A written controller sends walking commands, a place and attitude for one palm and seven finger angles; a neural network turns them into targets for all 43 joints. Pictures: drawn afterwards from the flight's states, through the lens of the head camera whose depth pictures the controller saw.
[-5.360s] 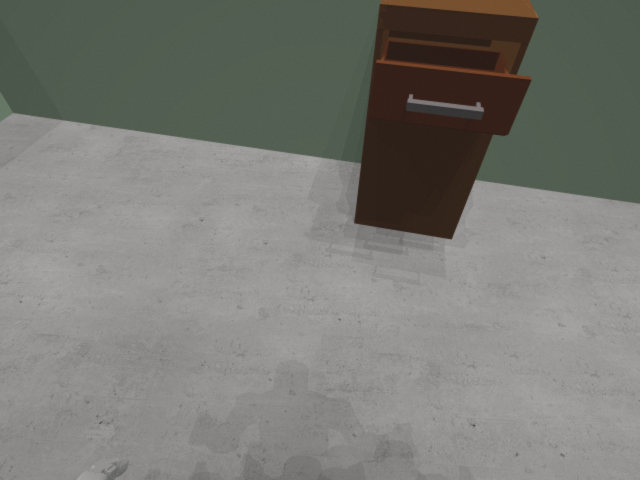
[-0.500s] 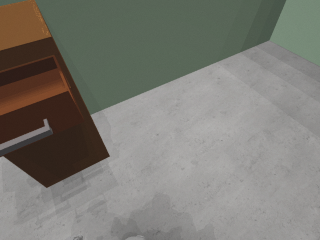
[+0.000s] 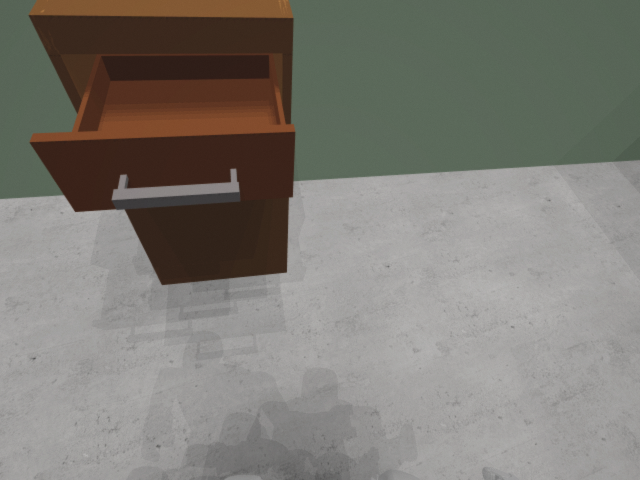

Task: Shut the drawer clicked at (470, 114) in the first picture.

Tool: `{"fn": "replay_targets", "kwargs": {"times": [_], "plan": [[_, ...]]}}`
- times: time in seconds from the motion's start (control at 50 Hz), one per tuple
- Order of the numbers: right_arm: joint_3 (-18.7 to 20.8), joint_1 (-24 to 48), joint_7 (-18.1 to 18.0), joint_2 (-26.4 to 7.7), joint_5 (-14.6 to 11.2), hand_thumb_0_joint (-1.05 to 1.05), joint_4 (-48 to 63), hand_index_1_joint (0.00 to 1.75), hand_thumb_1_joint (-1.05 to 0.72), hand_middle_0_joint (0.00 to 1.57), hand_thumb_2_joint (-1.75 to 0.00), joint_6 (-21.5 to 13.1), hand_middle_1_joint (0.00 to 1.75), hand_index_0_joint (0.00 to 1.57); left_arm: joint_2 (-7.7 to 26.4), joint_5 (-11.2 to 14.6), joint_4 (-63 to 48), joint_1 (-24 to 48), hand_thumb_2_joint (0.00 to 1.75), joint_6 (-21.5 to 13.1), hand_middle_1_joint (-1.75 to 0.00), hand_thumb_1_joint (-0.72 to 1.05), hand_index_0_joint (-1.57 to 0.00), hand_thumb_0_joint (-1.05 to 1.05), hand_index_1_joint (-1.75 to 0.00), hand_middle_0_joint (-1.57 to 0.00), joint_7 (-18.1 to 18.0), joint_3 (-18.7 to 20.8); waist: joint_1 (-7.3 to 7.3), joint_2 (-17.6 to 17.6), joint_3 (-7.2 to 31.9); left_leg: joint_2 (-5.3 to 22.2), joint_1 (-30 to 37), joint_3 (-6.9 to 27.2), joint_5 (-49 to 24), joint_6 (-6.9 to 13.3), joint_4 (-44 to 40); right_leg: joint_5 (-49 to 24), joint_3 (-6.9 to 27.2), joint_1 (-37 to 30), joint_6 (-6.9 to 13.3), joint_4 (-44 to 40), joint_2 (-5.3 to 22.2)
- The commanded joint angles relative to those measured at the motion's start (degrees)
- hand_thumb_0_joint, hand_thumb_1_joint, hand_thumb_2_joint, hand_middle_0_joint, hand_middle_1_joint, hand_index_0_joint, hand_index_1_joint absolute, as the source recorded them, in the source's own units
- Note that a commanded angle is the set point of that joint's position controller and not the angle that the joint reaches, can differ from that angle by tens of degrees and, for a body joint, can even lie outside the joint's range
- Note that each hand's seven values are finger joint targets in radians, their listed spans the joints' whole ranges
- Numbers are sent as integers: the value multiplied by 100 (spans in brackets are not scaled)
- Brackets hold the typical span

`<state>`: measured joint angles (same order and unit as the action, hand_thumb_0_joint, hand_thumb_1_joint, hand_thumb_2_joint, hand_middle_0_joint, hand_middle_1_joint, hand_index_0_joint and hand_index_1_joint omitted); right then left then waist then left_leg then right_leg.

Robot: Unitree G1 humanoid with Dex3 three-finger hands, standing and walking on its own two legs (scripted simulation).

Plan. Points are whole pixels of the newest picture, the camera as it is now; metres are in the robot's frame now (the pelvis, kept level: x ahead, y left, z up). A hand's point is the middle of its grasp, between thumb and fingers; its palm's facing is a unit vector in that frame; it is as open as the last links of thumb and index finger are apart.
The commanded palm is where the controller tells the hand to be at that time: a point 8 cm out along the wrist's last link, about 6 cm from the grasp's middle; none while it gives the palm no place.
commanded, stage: turn to face it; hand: left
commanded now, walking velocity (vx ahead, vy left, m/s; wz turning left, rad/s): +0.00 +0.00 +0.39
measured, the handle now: (179, 186) +0.53 +0.28 -0.01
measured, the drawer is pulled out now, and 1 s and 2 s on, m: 0.23 0.23 0.23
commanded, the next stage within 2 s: take the last steps up to it in 0.38 s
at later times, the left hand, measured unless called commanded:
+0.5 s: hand out of the picture +0.04 +0.17 -0.13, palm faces +0.20 -0.94 -0.27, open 7.4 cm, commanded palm none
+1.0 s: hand out of the picture -0.04 +0.20 -0.17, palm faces +0.26 -0.96 -0.13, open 7.4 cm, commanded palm none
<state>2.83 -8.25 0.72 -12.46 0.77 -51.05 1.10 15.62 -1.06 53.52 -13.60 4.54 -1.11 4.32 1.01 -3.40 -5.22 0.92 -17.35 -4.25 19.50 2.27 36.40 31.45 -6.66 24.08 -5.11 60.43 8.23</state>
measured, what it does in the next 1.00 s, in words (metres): steps on the spot: right foot, then left foot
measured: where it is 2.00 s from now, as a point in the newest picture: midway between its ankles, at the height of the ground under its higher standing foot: (304, 475)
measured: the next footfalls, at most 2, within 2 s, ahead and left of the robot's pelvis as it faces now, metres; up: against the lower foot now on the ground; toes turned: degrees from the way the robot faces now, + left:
right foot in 0.36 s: +0.05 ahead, -0.13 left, +0.00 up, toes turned +4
left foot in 0.82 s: +0.00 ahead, +0.12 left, +0.00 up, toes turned +18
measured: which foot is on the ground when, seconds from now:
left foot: down 0.00-0.38, up 0.40-0.80, down 0.82-1.00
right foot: up 0.00-0.34, down 0.36-0.82, up 0.84-1.00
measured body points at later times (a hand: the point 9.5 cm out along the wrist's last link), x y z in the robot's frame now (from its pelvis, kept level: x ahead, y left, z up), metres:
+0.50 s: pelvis -0.01 -0.03 +0.01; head +0.01 -0.07 +0.46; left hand +0.03 +0.22 -0.11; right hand +0.07 -0.27 -0.16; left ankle -0.05 +0.09 -0.66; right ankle +0.01 -0.13 -0.73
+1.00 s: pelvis +0.04 +0.03 +0.02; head +0.04 +0.06 +0.47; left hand -0.05 +0.25 -0.15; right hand +0.09 -0.20 -0.12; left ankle -0.04 +0.11 -0.73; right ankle +0.08 -0.11 -0.65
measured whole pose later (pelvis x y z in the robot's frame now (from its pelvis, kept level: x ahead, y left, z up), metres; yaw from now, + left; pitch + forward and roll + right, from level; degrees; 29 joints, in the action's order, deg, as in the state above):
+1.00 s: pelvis +0.04 +0.03 +0.02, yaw +12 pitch -1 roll -2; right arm 1.3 -19.9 -1.8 -7.6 1.2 -61.1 -3.3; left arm 11.5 -1.7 64.4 -21.5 1.1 1.2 3.2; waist 0.5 -2.5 -0.4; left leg 2.2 -2.1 -6.2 17.5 1.2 20.7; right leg 17.3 -4.1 27.7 -0.5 60.1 4.4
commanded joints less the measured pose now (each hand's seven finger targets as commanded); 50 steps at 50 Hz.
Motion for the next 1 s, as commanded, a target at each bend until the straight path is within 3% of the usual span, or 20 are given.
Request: {"fn": "replay_targets", "kwargs": {"times": [0.0, 0.08, 0.22, 0.3, 0.32, 0.34, 0.36, 0.38, 0.4, 0.46, 0.64, 0.68, 0.74, 0.76, 0.8, 0.82, 0.84, 0.88, 0.92, 0.98], "plan": [[262, -284, -163, -1113, 38, 0, 221, 30, -90, 20, -90, -83, 30, 20, 312, 38, -552, 278, 90, -273, -30, 90, -20, 0, -30, -20, 39, 65, -204, 1427, 822, 1300, 1254, 1307, -4300, 651, -1358, -654, 541, 803, -48, 655, -91], [246, -393, -156, -1084, 35, 0, 193, 30, -90, 20, -90, -75, 30, 20, 250, 42, -483, 271, 90, -229, -30, 90, -20, 0, -30, -20, 30, 36, -222, 1045, 755, 1228, 1135, 1419, -3623, 703, -1589, -887, 506, 517, -68, 80, -262], [261, -438, -137, -1057, 82, 0, 122, 30, -90, 20, -90, 5, 30, 20, 140, 53, -569, 456, 90, -263, -30, 90, -20, 0, -30, -20, -19, -25, -267, 1181, 606, 1266, 777, 1963, -2826, 830, -1630, -629, 489, -187, 54, -1402, -510], [253, -284, -120, -966, 38, 0, 95, 30, -90, 20, -90, 19, 30, 20, 124, 79, -403, -104, 90, -369, -30, 90, -20, 0, -30, -20, -65, -10, 25, 1047, 761, 972, 194, 1927, -2526, 549, -1140, -1772, 408, -1446, 149, -3115, -626], [232, -315, -93, -808, -7, 0, 77, 30, -90, 20, -90, 7, 30, 20, 308, 52, -367, -263, 90, -441, -30, 90, -20, 0, -30, -20, -85, 14, 87, 610, 846, 680, -101, 1716, -1997, 266, -731, -2286, 657, -2001, 200, -3908, -375], [175, -474, -71, -429, -62, 0, 127, 30, -90, 20, -90, -1, 30, 20, 739, -29, -352, -324, 90, -520, -30, 90, -20, 0, -30, -20, -125, 87, 51, -759, 916, -16, -983, 955, -456, -175, 271, -2853, 1872, -2617, 575, -4318, 845], [189, -326, -96, -429, -36, 0, 274, 30, -90, 20, -90, 44, 30, 20, 1041, -36, -427, -371, 90, -516, -30, 90, -20, 0, -30, -20, -113, 117, 134, -1264, 765, -391, -1236, 670, 1391, -354, 1358, -3590, 2646, -2029, 1259, -4446, 1851], [246, -255, -93, -557, 5, 0, 206, 30, -90, 20, -90, 118, 30, 20, 918, -15, -469, -266, 90, -491, -30, 90, -20, 0, -30, -20, -114, 81, 104, -537, 668, -241, -1079, 922, 1340, -331, 2184, -3325, 2260, -1513, 1509, -4449, 1744], [261, -376, -77, -558, 39, 0, 51, 30, -90, 20, -90, 194, 30, 20, 707, 3, -491, 47, 90, -507, -30, 90, -20, 0, -30, -20, -133, 86, -64, -891, 498, -139, -1179, 1019, 1031, -337, 2631, -2786, 2028, -1220, 1401, -4616, 1412], [257, -623, -26, -497, 38, 0, -248, 30, -90, 20, -90, 212, 30, 20, 360, 23, -522, 320, 90, -530, -30, 90, -20, 0, -30, -20, -107, -15, -240, -472, 269, -15, -1189, 772, 239, -448, 3140, -2862, 1183, -1179, 1165, -4469, 810], [141, -73, 59, -211, 89, 0, -257, 30, -90, 20, -90, -14, 30, 20, 349, -94, 259, -961, 90, -700, -30, 90, -20, 0, -30, -20, -15, -20, 253, -566, 65, 298, -1021, 144, 444, -366, 974, -419, 1490, -1748, 1361, -5171, 948], [103, -168, 51, -105, 68, 0, -304, 30, -90, 20, -90, -88, 30, 20, 388, -102, 381, -980, 90, -693, -30, 90, -20, 0, -30, -20, 10, -6, 228, -545, 80, 229, -568, -13, 573, -296, 408, -486, 1410, -1545, 1399, -5117, 924], [42, -840, -14, -7, 57, 0, -601, 30, -90, 20, -90, -205, 30, 20, 331, -31, 561, -831, 90, -645, -30, 90, -20, 0, -30, -20, 52, -15, -103, -364, 203, 12, 874, -366, -118, -234, -928, -314, 909, -847, 1133, -4601, 493], [44, -1194, -61, -118, 44, 0, -759, 30, -90, 20, -90, -275, 30, 20, 179, 15, 593, -782, 90, -634, -30, 90, -20, 0, -30, -20, 73, -49, -262, 114, 320, 105, 1588, -227, -275, -229, -1431, -376, 698, -425, 959, -4096, 273], [242, -2102, -160, -1023, 91, 0, -979, 30, -90, 20, -90, -336, 30, 20, -357, 32, 393, -565, 90, -635, -30, 90, -20, 0, -30, -20, 137, -185, -640, 2267, 311, 2156, 2407, 2525, 947, 511, -2639, -79, -251, 1267, 486, -1619, -592], [269, -2230, -184, -1192, 83, 0, -964, 30, -90, 20, -90, -295, 30, 20, -194, -39, 223, -231, 90, -619, -30, 90, -20, 0, -30, -20, 135, -152, -702, 1711, -11, 2567, 2108, 2885, 1163, 818, -2824, 42, 175, 1602, 563, -871, -454], [217, -2134, -237, -994, 106, 0, -992, 30, -90, 20, -90, -325, 30, 20, -185, -84, 206, -2, 90, -592, -30, 90, -20, 0, -30, -20, 154, -113, -702, 1491, -236, 2409, 1853, 2673, 844, 819, -2910, -244, 381, 1738, 561, -359, -336], [60, -1622, -259, -511, 85, 0, -938, 30, -90, 20, -90, -394, 30, 20, -198, -68, 473, -134, 90, -588, -30, 90, -20, 0, -30, -20, 220, -84, -407, 1264, -596, 1941, 1374, 1723, -126, 629, -2850, -1021, 539, 1603, 547, 85, -134], [14, -1492, -272, -305, 46, 0, -933, 30, -90, 20, -90, -496, 30, 20, -321, -39, 627, -439, 90, -599, -30, 90, -20, 0, -30, -20, 265, -86, -201, 969, -407, 1608, 1431, 990, -1493, 532, -2717, -1557, 413, 1369, 461, 197, -198], [-15, -1740, -295, -295, 16, 0, -1040, 30, -90, 20, -90, -557, 30, 20, -343, -40, 635, -397, 90, -528, -30, 90, -20, 0, -30, -20, 251, -91, -141, 1073, -322, 1452, 1576, 513, -2647, 517, -2576, -1888, 362, 1504, 380, 317, -243]]}}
